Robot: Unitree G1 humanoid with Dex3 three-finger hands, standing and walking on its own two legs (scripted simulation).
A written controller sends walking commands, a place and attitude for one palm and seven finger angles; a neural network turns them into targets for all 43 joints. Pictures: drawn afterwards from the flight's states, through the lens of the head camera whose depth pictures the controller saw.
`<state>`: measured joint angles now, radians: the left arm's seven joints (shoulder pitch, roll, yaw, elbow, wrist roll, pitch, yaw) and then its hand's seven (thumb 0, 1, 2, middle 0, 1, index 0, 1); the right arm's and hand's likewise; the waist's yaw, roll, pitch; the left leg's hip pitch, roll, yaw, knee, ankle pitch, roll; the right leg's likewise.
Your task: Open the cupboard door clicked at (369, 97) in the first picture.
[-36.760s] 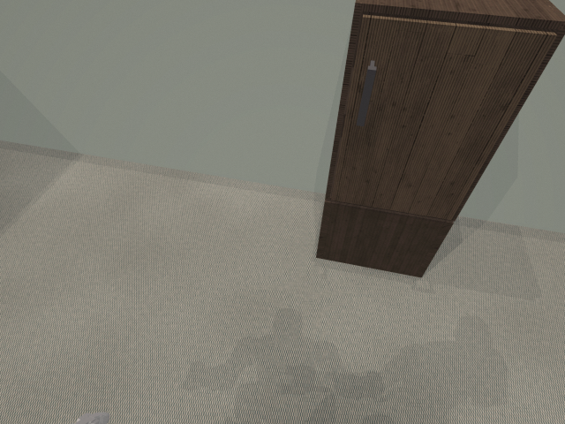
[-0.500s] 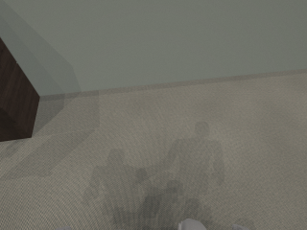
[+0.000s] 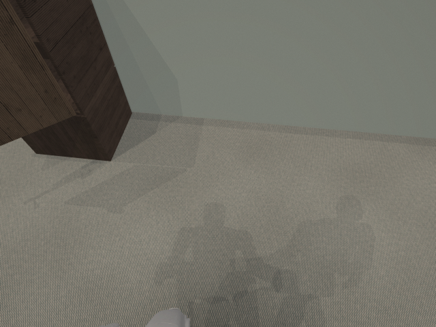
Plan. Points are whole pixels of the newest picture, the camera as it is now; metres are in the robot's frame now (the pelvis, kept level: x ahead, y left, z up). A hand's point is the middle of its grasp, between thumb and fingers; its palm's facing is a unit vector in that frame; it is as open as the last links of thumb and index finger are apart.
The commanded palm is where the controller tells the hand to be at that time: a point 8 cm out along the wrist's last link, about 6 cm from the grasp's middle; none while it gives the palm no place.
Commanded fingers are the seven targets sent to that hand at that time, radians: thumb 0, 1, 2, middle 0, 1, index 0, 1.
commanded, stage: turn to face it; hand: left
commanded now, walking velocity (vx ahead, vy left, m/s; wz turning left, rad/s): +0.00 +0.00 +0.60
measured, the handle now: out of the picture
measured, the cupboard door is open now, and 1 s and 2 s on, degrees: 42 42 42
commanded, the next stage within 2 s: take the last steps up to it in 0.88 s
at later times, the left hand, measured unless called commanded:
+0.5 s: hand out of the picture +0.07 +0.22 -0.15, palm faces +0.28 -0.91 -0.30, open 7.4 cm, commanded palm none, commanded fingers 0.00 0.90 0.90 -0.20 -0.30 -0.20 -0.30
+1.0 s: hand out of the picture -0.09 +0.19 -0.18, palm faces +0.57 -0.78 -0.25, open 7.3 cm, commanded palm none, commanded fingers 0.00 0.90 0.90 -0.20 -0.30 -0.20 -0.30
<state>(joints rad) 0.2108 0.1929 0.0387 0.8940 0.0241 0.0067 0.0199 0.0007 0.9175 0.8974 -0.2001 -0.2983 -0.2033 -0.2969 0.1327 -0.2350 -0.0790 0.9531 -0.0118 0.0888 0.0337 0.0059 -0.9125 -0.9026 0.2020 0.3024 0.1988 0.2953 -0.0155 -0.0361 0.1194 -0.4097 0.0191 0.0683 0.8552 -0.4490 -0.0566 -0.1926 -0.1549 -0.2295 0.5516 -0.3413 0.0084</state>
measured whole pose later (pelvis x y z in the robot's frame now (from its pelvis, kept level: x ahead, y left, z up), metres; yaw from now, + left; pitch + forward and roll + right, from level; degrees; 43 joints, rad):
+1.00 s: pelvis +0.01 +0.00 -0.01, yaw +32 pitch +0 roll +1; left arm 0.25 0.25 0.07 1.00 0.01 0.06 0.02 0.00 0.92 0.90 -0.20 -0.30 -0.20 -0.30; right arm 0.09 -0.20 -0.04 0.94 -0.02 0.03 -0.01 0.00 -0.91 -0.90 0.20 0.30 0.20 0.30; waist 0.03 -0.05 0.09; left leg -0.26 -0.01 0.06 0.57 -0.31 0.03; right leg -0.39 -0.11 -0.08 1.01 -0.53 0.06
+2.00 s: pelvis +0.14 +0.20 +0.00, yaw +38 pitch +0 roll +3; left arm 0.11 0.17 0.06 0.97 0.02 -0.01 -0.02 0.00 0.92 0.90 -0.19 -0.30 -0.19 -0.30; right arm 0.33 -0.17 -0.05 1.09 -0.04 -0.04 -0.01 0.00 -0.93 -0.90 0.20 0.30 0.20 0.30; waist -0.02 -0.01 0.04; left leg -0.10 -0.02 0.22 0.37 -0.27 0.03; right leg -0.46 -0.11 -0.10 0.72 -0.26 0.00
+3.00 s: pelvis +0.38 +0.44 -0.01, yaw +38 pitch +1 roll +1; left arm 0.13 0.16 0.01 1.05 0.00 -0.02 0.03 0.00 0.92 0.90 -0.19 -0.30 -0.20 -0.30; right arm 0.34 -0.13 -0.02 1.15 0.00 0.01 -0.03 0.00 -0.91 -0.90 0.20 0.30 0.20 0.30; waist -0.06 0.02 0.05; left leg -0.16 0.02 0.15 0.52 -0.36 0.00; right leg -0.31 -0.06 -0.09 0.58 -0.27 -0.01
